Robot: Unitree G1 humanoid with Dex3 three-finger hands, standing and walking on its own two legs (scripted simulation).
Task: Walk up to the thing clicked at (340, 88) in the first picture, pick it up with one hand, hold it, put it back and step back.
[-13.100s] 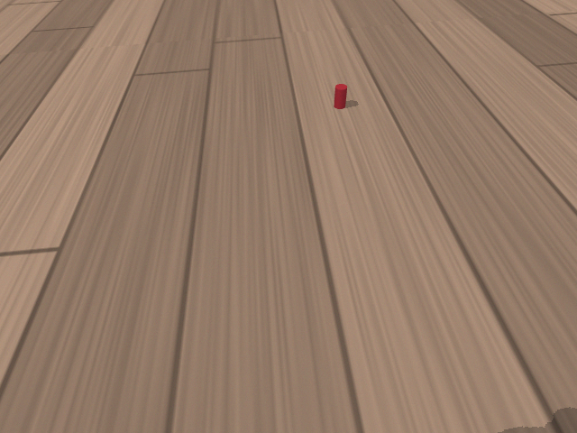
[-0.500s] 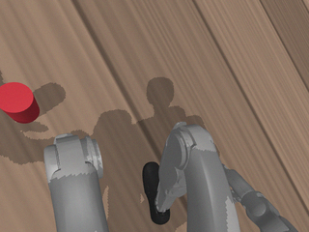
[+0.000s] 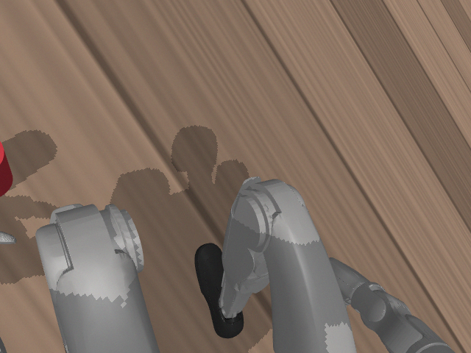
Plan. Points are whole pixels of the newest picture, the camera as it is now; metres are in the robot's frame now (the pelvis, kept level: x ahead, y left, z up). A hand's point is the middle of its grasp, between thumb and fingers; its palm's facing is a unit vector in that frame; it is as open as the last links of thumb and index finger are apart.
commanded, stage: close in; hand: left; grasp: from the side
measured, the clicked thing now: out of the picture +0.43 +0.30 -0.21
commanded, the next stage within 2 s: rest palm in 0.08 s
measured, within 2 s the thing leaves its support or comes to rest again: leaves its support in 1.30 s
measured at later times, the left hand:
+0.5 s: hand out of the picture +0.40 +0.29 -0.19, palm faces +0.39 -0.92 +0.01, open 13.8 cm
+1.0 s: hand out of the picture +0.42 +0.30 -0.19, palm faces +0.42 -0.91 -0.01, open 9.9 cm
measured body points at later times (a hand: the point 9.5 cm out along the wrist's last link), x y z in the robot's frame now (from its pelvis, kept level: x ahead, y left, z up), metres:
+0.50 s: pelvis +0.00 +0.00 +0.00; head +0.21 +0.21 +0.33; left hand +0.37 +0.34 -0.19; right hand +0.18 -0.23 -0.02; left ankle +0.09 +0.12 -0.24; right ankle +0.15 -0.13 -0.24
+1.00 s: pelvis +0.00 +0.01 +0.00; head +0.22 +0.21 +0.33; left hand +0.39 +0.35 -0.19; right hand +0.17 -0.24 -0.02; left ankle +0.09 +0.12 -0.24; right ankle +0.15 -0.13 -0.24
